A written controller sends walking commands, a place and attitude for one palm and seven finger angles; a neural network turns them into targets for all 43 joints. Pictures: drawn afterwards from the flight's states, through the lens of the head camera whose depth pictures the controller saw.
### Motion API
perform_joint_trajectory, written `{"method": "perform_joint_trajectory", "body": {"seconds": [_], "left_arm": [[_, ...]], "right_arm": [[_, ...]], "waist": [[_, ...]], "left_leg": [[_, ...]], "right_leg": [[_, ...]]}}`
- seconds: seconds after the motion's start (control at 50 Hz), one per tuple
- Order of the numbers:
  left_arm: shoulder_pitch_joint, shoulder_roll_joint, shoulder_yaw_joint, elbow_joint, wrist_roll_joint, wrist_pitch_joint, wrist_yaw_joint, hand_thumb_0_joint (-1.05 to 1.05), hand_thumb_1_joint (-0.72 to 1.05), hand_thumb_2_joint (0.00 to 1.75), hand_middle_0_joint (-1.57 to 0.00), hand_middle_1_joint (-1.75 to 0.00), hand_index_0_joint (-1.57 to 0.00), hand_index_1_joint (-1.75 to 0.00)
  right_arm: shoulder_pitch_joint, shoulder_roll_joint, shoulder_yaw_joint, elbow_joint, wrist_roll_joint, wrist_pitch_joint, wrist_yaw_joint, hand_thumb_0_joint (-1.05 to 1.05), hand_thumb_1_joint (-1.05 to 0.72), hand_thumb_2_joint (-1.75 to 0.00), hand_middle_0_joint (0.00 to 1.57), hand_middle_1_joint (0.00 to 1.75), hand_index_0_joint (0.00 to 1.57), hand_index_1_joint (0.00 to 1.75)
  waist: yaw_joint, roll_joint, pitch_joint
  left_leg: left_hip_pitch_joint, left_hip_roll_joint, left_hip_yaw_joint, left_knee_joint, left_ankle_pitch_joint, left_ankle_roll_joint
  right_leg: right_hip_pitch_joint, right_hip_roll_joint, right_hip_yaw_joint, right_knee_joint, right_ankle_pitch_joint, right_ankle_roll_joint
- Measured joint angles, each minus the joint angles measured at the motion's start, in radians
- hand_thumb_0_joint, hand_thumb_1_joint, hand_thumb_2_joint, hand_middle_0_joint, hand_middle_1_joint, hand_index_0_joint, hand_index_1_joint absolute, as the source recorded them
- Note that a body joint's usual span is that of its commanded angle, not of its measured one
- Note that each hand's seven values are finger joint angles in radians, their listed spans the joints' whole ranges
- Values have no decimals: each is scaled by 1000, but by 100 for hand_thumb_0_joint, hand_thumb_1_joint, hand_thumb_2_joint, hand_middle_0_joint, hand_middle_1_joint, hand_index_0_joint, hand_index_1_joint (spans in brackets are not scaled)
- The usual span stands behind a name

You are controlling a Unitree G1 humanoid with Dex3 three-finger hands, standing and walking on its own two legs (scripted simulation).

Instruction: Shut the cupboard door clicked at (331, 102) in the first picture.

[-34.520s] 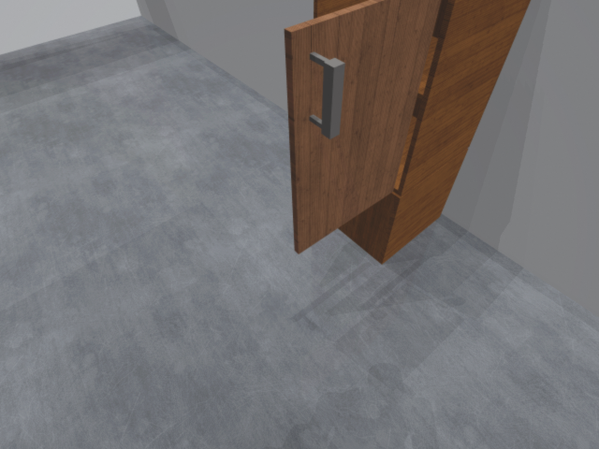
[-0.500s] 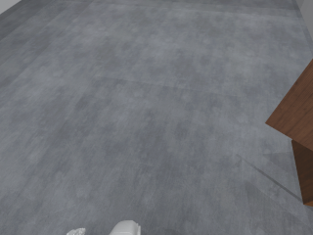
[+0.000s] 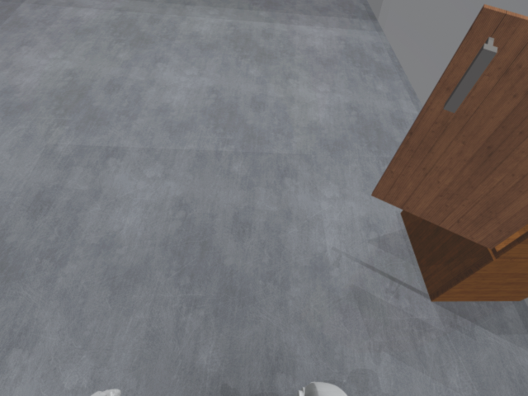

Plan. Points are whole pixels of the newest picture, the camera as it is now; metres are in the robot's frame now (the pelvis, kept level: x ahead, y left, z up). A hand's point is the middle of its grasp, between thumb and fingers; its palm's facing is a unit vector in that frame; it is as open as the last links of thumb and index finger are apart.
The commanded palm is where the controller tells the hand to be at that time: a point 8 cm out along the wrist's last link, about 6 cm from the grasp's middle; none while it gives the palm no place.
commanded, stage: turn to face it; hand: left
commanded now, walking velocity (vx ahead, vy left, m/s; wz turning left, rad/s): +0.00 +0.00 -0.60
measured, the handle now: (469, 75) +0.72 -0.37 +0.13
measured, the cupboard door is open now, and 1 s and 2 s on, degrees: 60 60 60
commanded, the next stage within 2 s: take the last steps up to it in 0.64 s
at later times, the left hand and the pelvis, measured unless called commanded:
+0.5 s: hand (193, 391) +0.15 +0.12 -0.16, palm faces -0.26 -0.94 -0.23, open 7.4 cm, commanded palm none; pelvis +0.02 -0.04 +0.00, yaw -16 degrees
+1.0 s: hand (194, 356) +0.20 +0.13 -0.17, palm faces -0.44 -0.88 -0.17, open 7.4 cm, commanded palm none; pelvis +0.05 -0.02 +0.00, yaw -26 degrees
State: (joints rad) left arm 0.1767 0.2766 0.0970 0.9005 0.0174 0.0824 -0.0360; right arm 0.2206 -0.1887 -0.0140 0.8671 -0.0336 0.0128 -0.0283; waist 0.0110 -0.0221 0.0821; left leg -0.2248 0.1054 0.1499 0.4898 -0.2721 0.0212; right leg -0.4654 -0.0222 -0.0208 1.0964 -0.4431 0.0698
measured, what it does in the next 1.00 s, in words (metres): steps on the spot, turning right: right foot, then left foot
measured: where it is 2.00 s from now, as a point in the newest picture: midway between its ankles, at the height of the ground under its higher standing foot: (331, 382)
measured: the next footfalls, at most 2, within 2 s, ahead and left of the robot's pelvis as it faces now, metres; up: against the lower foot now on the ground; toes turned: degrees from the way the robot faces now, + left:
right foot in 0.22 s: +0.02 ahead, -0.15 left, +0.00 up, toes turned -14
left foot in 0.64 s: +0.12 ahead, +0.06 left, +0.00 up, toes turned -16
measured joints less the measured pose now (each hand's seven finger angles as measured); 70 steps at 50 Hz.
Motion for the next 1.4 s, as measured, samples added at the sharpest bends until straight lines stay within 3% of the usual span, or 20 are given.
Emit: {"method": "perform_joint_trajectory", "body": {"seconds": [0.16, 0.22, 0.28, 0.36, 0.52, 0.58, 0.62, 0.64, 0.68, 0.72, 0.78, 0.86, 1.02, 1.1, 1.16, 1.18, 1.24, 1.3, 1.4], "left_arm": [[-50, -19, -14, -15, 0, -5, -4, 1, 91, 90, -20, -30, -19, -30], [-52, -24, -28, -28, 2, -30, -3, 1, 91, 90, -20, -30, -19, -30], [-52, -57, -44, -21, 0, -57, 14, 1, 91, 90, -20, -30, -20, -30], [-21, -81, -52, -9, -2, -56, 33, 1, 91, 90, -20, -30, -20, -30], [22, -94, -56, 24, 4, -55, 30, 1, 91, 90, -20, -30, -20, -30], [37, -94, -51, 36, 5, -53, 31, 1, 91, 90, -20, -30, -20, -30], [49, -89, -46, 46, 1, -49, 34, 1, 91, 90, -20, -30, -20, -30], [54, -86, -45, 50, -3, -45, 36, 1, 91, 90, -20, -30, -20, -30], [54, -71, -38, 62, -9, -34, 39, 1, 91, 90, -20, -30, -20, -30], [58, -60, -33, 70, -6, -23, 39, 1, 91, 90, -20, -30, -20, -30], [47, -54, -27, 80, -2, -11, 30, 1, 91, 90, -20, -30, -20, -30], [40, -47, -23, 80, 4, -13, 14, 1, 91, 90, -20, -30, -20, -30], [11, -43, -23, 91, 13, -11, -17, 1, 91, 90, -20, -30, -19, -30], [-24, -50, -26, 80, 12, -23, -25, 1, 91, 90, -20, -30, -19, -30], [-37, -51, -30, 66, 10, -51, -28, 1, 91, 90, -20, -30, -19, -30], [-40, -53, -30, 66, 12, -68, -23, 1, 91, 90, -20, -30, -20, -30], [-29, -84, -39, 75, 6, -92, 0, 1, 91, 90, -20, -30, -20, -30], [16, -101, -46, 97, 3, -98, 18, 1, 91, 90, -20, -30, -20, -30], [80, -102, -51, 162, 0, -110, 33, 0, 93, 90, -20, -30, -20, -30]], "right_arm": [[52, -37, -28, 41, -2, 11, 12, 1, -90, -90, 20, 30, 21, 30], [79, -59, -41, 51, 6, 19, 19, 1, -90, -90, 20, 30, 21, 30], [58, -92, -53, 71, 14, 54, 15, 1, -90, -90, 20, 30, 20, 30], [24, -89, -53, 72, 13, 60, 17, 1, -91, -90, 20, 30, 20, 30], [-19, -47, -41, 53, 16, 42, 21, 1, -91, -90, 20, 30, 20, 30], [-28, -34, -35, 56, 19, 35, 17, 1, -91, -90, 20, 30, 20, 30], [-29, -27, -29, 56, 21, 23, 14, 1, -91, -90, 20, 30, 20, 30], [-26, -25, -26, 55, 20, 13, 12, 1, -91, -90, 20, 30, 20, 30], [-27, -7, -17, 60, 11, 4, 7, 1, -91, -90, 20, 30, 20, 30], [-22, 6, -6, 57, 3, 1, 3, 0, -91, -90, 20, 30, 20, 30], [-6, 16, 2, 57, -4, 0, -4, 0, -90, -90, 20, 30, 20, 30], [20, 23, 3, 74, -8, -4, -2, 0, -90, -90, 20, 30, 21, 30], [115, 1, -26, 125, -13, -26, 5, 0, -90, -90, 20, 30, 21, 30], [164, -30, -43, 165, -16, -20, 9, 0, -90, -90, 20, 30, 21, 30], [204, -49, -51, 195, -11, -12, 14, 0, -90, -90, 20, 30, 21, 30], [211, -54, -53, 206, -6, -7, 16, 1, -90, -90, 20, 30, 21, 30], [190, -67, -57, 234, 1, 22, 18, 1, -91, -90, 20, 30, 20, 30], [143, -57, -57, 222, -2, 20, 23, 1, -91, -90, 20, 30, 20, 30], [55, -23, -50, 161, -5, -6, 33, 1, -91, -90, 20, 30, 20, 30]], "waist": [[-38, 45, 2], [-44, 52, -12], [-49, 94, -4], [-45, 81, -10], [-28, 36, -22], [-14, 22, -29], [-9, 13, -35], [-10, 12, -41], [-2, -19, -37], [2, -28, -36], [-6, -14, -33], [-11, 3, -37], [-60, 29, -55], [-85, 44, -55], [-89, 45, -64], [-82, 45, -66], [-75, 70, -66], [-60, 49, -72], [-60, 39, -59]], "left_leg": [[15, 52, 100, 55, -49, -31], [-14, 71, 128, 158, -103, -57], [-128, 38, -11, 436, -260, -76], [-238, -12, -85, 617, -193, -92], [-235, -43, -129, 425, -138, -100], [-179, -63, -124, 290, -125, -92], [-112, -74, -118, 146, -39, -85], [-86, -73, -117, 87, 18, -66], [-79, -81, -92, 106, -3, -13], [-60, -72, -69, 99, -30, 13], [-31, -59, -62, 49, -11, 18], [-2, -44, -45, -17, 18, 18], [60, -8, 9, -93, 28, -12], [82, 18, 28, -75, -2, -43], [78, 41, 34, 8, -65, -75], [58, 49, 26, 78, -109, -68], [-74, 30, -64, 391, -238, -40], [-196, 1, -68, 551, -188, -36], [-301, -5, -62, 476, -70, -48]], "right_leg": [[110, -15, -48, -304, 16, -22], [202, -9, -60, -510, 154, -59], [183, 16, -44, -470, 102, -92], [209, 25, 3, -547, 143, -95], [239, 45, 58, -622, 181, -95], [236, 52, 75, -607, 168, -83], [227, 59, 86, -575, 148, -70], [217, 66, 89, -549, 132, -62], [185, 58, 92, -449, 41, -62], [138, 56, 71, -295, -49, -58], [96, 43, 39, -160, -55, -47], [79, 20, 17, -129, -11, -40], [75, -20, -10, -257, 57, -41], [111, -21, -30, -405, 74, -53], [195, -9, -48, -580, 141, -71], [204, -2, -47, -596, 200, -80], [230, 25, -66, -573, 167, -98], [290, 36, -56, -648, 167, -113], [382, 71, -67, -744, 173, -121]]}}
